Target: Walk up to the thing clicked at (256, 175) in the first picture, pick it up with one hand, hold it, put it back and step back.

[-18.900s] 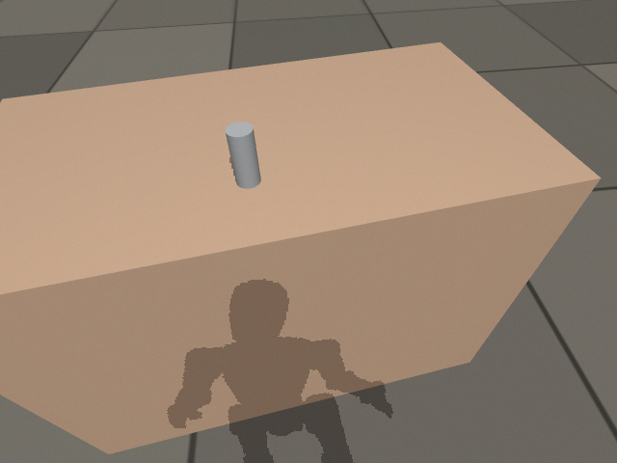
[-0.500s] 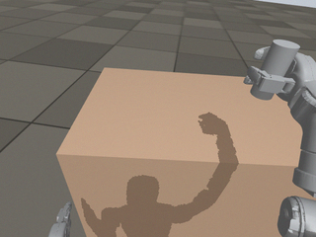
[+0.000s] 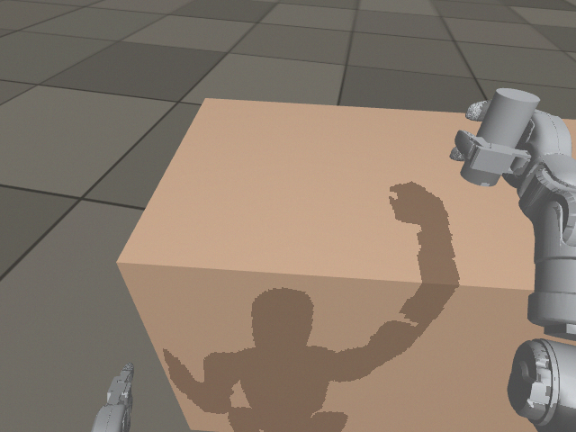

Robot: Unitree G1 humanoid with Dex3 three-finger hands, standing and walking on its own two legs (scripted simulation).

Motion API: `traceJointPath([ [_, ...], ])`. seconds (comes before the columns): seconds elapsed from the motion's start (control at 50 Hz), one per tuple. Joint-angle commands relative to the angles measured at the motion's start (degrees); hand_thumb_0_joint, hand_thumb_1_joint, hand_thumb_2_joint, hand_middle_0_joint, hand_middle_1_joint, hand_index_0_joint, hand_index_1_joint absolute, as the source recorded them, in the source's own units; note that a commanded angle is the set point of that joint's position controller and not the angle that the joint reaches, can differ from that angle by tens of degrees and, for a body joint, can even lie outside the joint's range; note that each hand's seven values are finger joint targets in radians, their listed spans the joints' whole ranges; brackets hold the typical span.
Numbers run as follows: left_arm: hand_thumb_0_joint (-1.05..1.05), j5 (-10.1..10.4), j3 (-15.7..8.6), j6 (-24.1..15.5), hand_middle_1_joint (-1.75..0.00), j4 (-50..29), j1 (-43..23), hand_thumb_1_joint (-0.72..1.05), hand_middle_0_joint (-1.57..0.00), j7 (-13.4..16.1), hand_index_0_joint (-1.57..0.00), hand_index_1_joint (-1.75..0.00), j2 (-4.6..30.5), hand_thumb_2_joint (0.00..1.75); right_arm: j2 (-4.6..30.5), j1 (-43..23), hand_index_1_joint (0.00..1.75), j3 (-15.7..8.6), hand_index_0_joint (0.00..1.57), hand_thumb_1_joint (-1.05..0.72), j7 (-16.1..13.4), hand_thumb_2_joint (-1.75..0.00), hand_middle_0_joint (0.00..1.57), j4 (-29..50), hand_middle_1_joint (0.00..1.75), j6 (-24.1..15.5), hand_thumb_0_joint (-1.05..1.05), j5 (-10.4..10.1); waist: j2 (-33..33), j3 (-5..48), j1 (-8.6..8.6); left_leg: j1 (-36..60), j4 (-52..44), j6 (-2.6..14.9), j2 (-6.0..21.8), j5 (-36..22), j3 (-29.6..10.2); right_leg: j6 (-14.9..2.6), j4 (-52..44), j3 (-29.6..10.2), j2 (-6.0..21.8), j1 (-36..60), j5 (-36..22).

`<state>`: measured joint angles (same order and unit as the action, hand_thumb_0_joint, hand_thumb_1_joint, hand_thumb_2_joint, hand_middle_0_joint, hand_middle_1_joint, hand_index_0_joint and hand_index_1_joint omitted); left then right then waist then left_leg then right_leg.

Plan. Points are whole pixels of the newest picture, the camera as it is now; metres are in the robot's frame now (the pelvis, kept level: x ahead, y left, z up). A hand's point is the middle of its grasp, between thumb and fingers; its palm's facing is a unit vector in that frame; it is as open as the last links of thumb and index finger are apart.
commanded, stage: crouch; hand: right
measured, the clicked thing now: (496, 139) +0.41 -0.22 +0.26
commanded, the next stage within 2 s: lower in 1.28 s
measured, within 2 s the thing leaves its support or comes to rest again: neither
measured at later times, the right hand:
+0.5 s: hand (467, 154) +0.46 -0.22 +0.21, palm faces +0.23 +0.97 +0.00, open 6.0 cm
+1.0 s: hand (462, 156) +0.49 -0.23 +0.19, palm faces +0.22 +0.98 +0.01, open 6.0 cm
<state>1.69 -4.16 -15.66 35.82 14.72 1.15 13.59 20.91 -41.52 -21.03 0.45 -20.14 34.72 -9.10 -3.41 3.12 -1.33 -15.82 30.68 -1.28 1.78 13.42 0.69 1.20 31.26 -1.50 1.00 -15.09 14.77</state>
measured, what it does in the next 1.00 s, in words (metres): stands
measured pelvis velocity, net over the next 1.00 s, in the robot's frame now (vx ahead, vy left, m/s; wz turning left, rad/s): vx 0.02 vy -0.01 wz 0.03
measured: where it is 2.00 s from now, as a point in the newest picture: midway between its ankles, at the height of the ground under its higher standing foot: outside the picture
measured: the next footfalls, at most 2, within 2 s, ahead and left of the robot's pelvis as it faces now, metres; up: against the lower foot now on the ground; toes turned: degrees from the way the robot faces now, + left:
none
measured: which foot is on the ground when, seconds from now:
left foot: down 0.00-1.00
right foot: down 0.00-1.00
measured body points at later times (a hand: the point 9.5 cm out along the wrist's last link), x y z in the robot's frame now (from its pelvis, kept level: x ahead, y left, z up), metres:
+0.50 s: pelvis +0.02 -0.01 +0.00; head +0.02 +0.01 +0.45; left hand +0.16 +0.26 -0.07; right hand +0.44 -0.27 +0.21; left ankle +0.03 +0.13 -0.73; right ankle +0.02 -0.13 -0.73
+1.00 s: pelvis +0.02 -0.01 +0.00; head +0.04 -0.01 +0.45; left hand +0.17 +0.25 -0.08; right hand +0.47 -0.28 +0.19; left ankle +0.03 +0.13 -0.73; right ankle +0.02 -0.13 -0.73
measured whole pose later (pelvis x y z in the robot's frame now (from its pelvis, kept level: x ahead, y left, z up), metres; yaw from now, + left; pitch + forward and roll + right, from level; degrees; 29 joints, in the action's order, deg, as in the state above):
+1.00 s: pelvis +0.02 -0.01 +0.00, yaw +2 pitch +5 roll +1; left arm 0.8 -3.6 -11.3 32.4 15.6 2.0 13.1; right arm 24.7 -46.5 -21.6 3.3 -46.3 5.3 -6.4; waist -1.4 3.7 -2.7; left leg -22.3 31.5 -2.1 1.3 14.5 -0.9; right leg 0.5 34.1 0.1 1.5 -21.8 17.6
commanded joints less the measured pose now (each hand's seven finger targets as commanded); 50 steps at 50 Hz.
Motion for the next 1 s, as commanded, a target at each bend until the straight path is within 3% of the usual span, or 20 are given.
traceJointPath([
  [0.0, 0.0, 0.06, -1.68, -3.86, -0.05, -9.97, -8.98, -0.55, -0.05, 0.83, -0.05, -0.05, 6.15, 0.06, 14.33, -32.06, 1.48, -1.52, 1.47, -0.64, 0.18, -1.36, 1.46, 8.84, 1.48, -11.17, 0.0, -0.03, 1.47, 13.9, -0.11, 1.03, -4.74, 0.69, -1.62, -2.81, 2.0, -1.67, -4.29, 1.69, -0.97, 3.64, -2.47],
  [0.04, 0.0, -0.33, -3.39, -3.48, -0.05, -9.08, -8.49, -0.56, -0.05, 1.65, -0.05, -0.06, 8.79, 0.06, 17.89, -31.82, 1.49, -3.89, 1.47, -0.64, -0.17, -1.37, 1.46, 5.21, 1.49, -13.51, 0.0, 0.46, 2.02, 16.13, 0.24, 1.29, -4.06, 0.76, -1.6, -4.98, 1.83, -1.58, -3.43, 1.64, -0.79, 4.05, -4.47],
  [0.08, 0.0, -0.44, -0.35, -3.49, -0.05, -9.08, -9.1, -0.56, -0.05, 1.5, -0.05, -0.05, 5.28, 0.06, 14.22, -34.23, 1.49, -0.6, 1.47, -0.62, 0.31, -1.36, 1.46, 4.75, 1.49, -16.14, 0.0, 0.7, 1.93, 16.69, 0.29, 1.57, -3.62, 0.96, -1.84, -5.65, 1.9, -1.33, -3.53, 1.55, -0.6, 3.44, -5.53],
  [0.12, 0.0, -0.37, -3.66, -3.49, -0.05, -11.81, -10.95, -0.56, -0.05, 2.43, -0.05, -0.06, 9.18, 0.06, 18.99, -33.09, 1.47, -4.02, 1.45, -0.59, 0.12, -1.35, 1.44, 2.47, 1.47, -18.2, 0.0, 0.95, 2.21, 19.53, 0.36, 2.79, -3.57, 0.77, -1.52, -5.7, 1.6, -1.44, -3.21, 1.73, -0.76, 3.5, -5.24],
  [0.18, 0.0, -0.57, -0.72, -3.21, -0.05, -12.85, -9.99, -0.55, -0.05, 2.43, -0.05, -0.05, 6.31, 0.06, 16.72, -33.33, 1.48, -2.25, 1.46, -0.59, 0.71, -1.35, 1.44, -0.28, 1.48, -21.1, 0.0, 1.37, 2.44, 19.06, -0.01, 2.86, -3.54, 0.72, -1.65, -7.08, 1.49, -1.39, -3.15, 2.02, -0.78, 3.19, -6.38],
  [0.22, 0.0, -0.58, -3.27, -2.86, -0.05, -11.59, -6.19, -0.56, -0.06, 2.96, -0.05, -0.06, 8.31, 0.06, 19.19, -32.74, 1.48, -3.6, 1.45, -0.58, 0.76, -1.35, 1.43, -2.65, 1.48, -22.5, 0.0, 1.42, 2.3, 18.48, -0.91, 1.78, -3.54, 0.51, -1.66, -8.01, 1.43, -1.53, -2.8, 2.37, -0.89, 3.62, -6.82],
  [0.26, 0.0, -0.6, 0.25, -2.64, -0.05, -11.38, -4.27, -0.56, -0.05, 2.27, -0.05, -0.06, 4.54, 0.06, 15.93, -31.99, 1.48, -1.15, 1.45, -0.6, 1.36, -1.35, 1.44, -3.42, 1.48, -23.94, 0.0, 1.5, 2.35, 16.42, -0.88, 1.81, -3.54, 0.44, -1.69, -8.91, 1.41, -1.67, -3.1, 2.54, -1.04, 2.27, -7.36],
  [0.28, 0.0, -0.6, -1.13, -2.53, -0.05, -10.82, -4.07, -0.55, -0.05, 2.53, -0.05, -0.05, 5.8, 0.05, 18.67, -30.7, 1.49, -3.23, 1.46, -0.6, 1.43, -1.36, 1.44, -5.83, 1.49, -24.39, 0.0, 1.64, 1.65, 17.51, -0.96, 1.72, -3.49, 0.42, -1.39, -9.86, 0.94, -1.7, -2.46, 2.75, -1.09, 2.6, -8.09],
  [0.36, 0.0, -0.9, -2.37, -1.95, -0.05, -10.52, -2.23, -0.55, -0.05, 2.09, -0.05, -0.05, 6.88, 0.05, 17.77, -32.34, 1.47, -1.95, 1.45, -0.64, 2.02, -1.35, 1.44, -3.56, 1.47, -26.47, 0.0, 1.47, -0.91, 18.77, -1.49, 0.62, -2.71, 0.86, -1.77, -12.9, 1.18, -1.15, -2.15, 2.67, -0.81, 4.63, -11.83],
  [0.38, 0.0, -0.9, -5.01, -1.83, -0.05, -11.58, -2.17, -0.56, -0.05, 2.48, -0.05, -0.05, 9.73, 0.06, 18.99, -31.49, 1.46, -3.1, 1.44, -0.65, 1.85, -1.35, 1.43, -5.58, 1.46, -26.63, 0.0, 1.46, 1.78, 19.16, -2.16, 0.76, -2.81, 0.68, -1.93, -13.32, 1.31, -1.42, -1.93, 2.43, -0.68, 4.55, -11.99],
  [0.44, 0.0, -0.71, -0.84, -1.71, -0.05, -10.93, -3.32, -0.55, -0.05, 1.99, -0.05, -0.05, 5.27, 0.05, 15.47, -33.35, 1.44, -0.4, 1.43, -0.65, 2.25, -1.33, 1.42, -3.08, 1.44, -28.1, 0.0, 1.18, -0.37, 19.64, -1.65, 0.38, -2.32, 0.89, -1.95, -14.24, 1.39, -1.16, -1.67, 2.45, -0.51, 5.68, -13.75],
  [0.48, 0.0, -0.62, -4.14, -1.51, -0.05, -12.01, -4.59, -0.56, -0.06, 2.62, -0.05, -0.06, 9.0, 0.06, 17.86, -32.03, 1.43, -2.31, 1.42, -0.64, 2.05, -1.33, 1.41, -5.29, 1.43, -28.58, 0.0, 0.92, 1.54, 19.1, -1.52, 0.43, -2.21, 0.87, -2.24, -13.75, 1.84, -1.11, -1.77, 1.91, -0.17, 5.22, -13.83],
  [0.5, 0.0, -0.82, -1.1, -1.41, -0.05, -10.9, -4.35, -0.56, -0.06, 2.17, -0.05, -0.06, 6.14, 0.06, 15.59, -33.33, 1.44, 0.26, 1.42, -0.67, 2.42, -1.33, 1.42, -3.26, 1.44, -28.99, 0.0, 1.23, -0.74, 19.44, -1.12, 0.25, -2.0, 1.02, -2.0, -13.95, 1.58, -0.94, -1.66, 2.23, -0.38, 5.43, -14.1],
  [0.54, 0.0, -0.76, -3.74, -1.33, -0.05, -12.21, -4.41, -0.56, -0.05, 2.62, -0.05, -0.06, 8.72, 0.06, 17.12, -31.99, 1.43, -1.63, 1.42, -0.65, 2.26, -1.32, 1.41, -6.1, 1.43, -29.13, 0.0, 1.09, 0.87, 20.27, -1.27, 0.42, -1.87, 0.99, -2.26, -13.93, 1.84, -0.88, -1.54, 2.0, -0.12, 5.9, -14.39],
  [0.6, 0.0, -0.72, -0.63, -0.69, -0.05, -11.6, -2.89, -0.56, -0.05, 2.06, -0.05, -0.05, 5.04, 0.06, 15.48, -31.83, 1.42, -0.07, 1.41, -0.67, 2.75, -1.31, 1.41, -6.48, 1.42, -29.62, 0.0, 1.37, 0.42, 20.8, -0.99, 1.59, -1.38, 0.71, -1.92, -17.3, 1.67, -1.14, -0.76, 2.44, -0.68, 4.99, -17.32],
  [0.64, 0.0, -0.78, -4.42, -0.22, -0.05, -12.32, -1.79, -0.55, -0.05, 2.47, -0.05, -0.05, 9.35, 0.05, 19.73, -29.94, 1.44, -3.77, 1.43, -0.68, 2.22, -1.33, 1.42, -9.01, 1.44, -29.51, 0.0, 1.26, 0.91, 20.37, -1.38, 1.66, -1.44, 0.65, -1.88, -18.22, 1.53, -1.14, -0.34, 2.47, -0.68, 5.05, -18.59],
  [0.78, 0.0, -0.66, -1.54, 0.82, -0.05, -12.71, -1.53, -0.56, -0.05, 1.2, -0.05, -0.05, 5.95, 0.06, 16.63, -31.91, 1.45, -1.46, 1.43, -0.65, 2.39, -1.33, 1.42, -9.1, 1.45, -31.18, 0.0, 1.61, -0.01, 19.09, -1.62, 0.07, -1.56, 0.9, -2.15, -16.51, 1.4, -1.07, -0.8, 2.49, -0.35, 4.2, -17.27],
  [0.82, 0.0, -0.83, -6.01, 1.06, -0.05, -13.68, -1.98, -0.55, -0.05, 1.84, -0.05, -0.05, 11.01, 0.05, 20.07, -33.08, 1.44, -3.67, 1.42, -0.63, 1.97, -1.32, 1.41, -10.61, 1.44, -31.81, 0.0, 1.82, 2.24, 19.65, -2.63, -0.11, -1.46, 0.76, -2.32, -15.96, 1.49, -1.21, -0.78, 2.21, -0.1, 3.92, -16.24],
  [0.88, 0.0, -0.76, -1.45, 1.12, -0.05, -13.94, -3.26, -0.55, -0.05, 1.27, -0.05, -0.05, 6.15, 0.05, 17.65, -36.58, 1.44, -1.38, 1.42, -0.63, 2.5, -1.32, 1.42, -10.07, 1.44, -33.59, 0.0, 1.92, -0.34, 19.48, -2.06, -0.94, -1.64, 1.03, -2.46, -13.2, 1.44, -0.87, -1.0, 2.14, 0.2, 3.72, -14.03],
  [0.98, 0.0, -0.92, -2.44, 1.5, -0.05, -12.58, -3.45, -0.55, -0.05, 1.63, -0.05, -0.05, 7.79, 0.05, 20.38, -37.04, 1.44, -2.28, 1.42, -0.62, 2.74, -1.32, 1.41, -12.95, 1.44, -34.71, 0.0, 2.02, -1.74, 23.14, -2.0, -0.23, -1.01, 1.01, -2.14, -14.79, 0.89, -0.92, -0.44, 2.3, -0.3, 4.2, -14.79],
])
